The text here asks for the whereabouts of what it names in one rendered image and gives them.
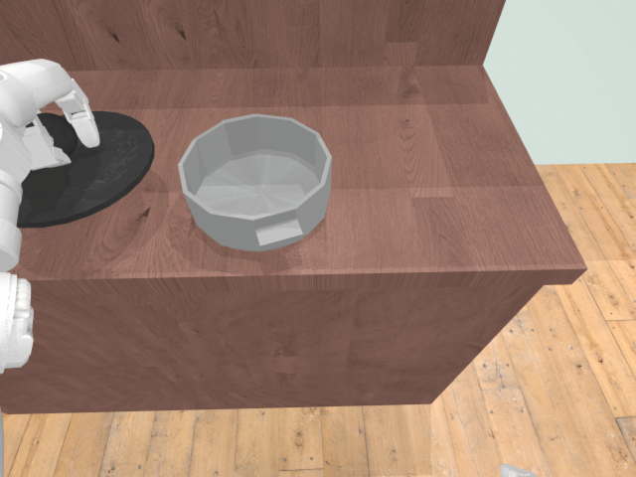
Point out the knob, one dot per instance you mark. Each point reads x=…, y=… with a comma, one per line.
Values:
x=65, y=136

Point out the pot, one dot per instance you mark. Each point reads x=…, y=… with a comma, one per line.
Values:
x=257, y=182

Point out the left robot forearm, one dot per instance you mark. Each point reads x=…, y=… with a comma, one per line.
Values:
x=17, y=109

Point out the robot left hand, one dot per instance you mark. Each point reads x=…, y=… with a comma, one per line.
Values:
x=47, y=81

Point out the lid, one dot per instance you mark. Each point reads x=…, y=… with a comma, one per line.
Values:
x=97, y=177

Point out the table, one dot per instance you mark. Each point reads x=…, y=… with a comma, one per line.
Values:
x=438, y=230

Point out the robot left upper arm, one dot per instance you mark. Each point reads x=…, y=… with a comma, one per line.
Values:
x=16, y=336

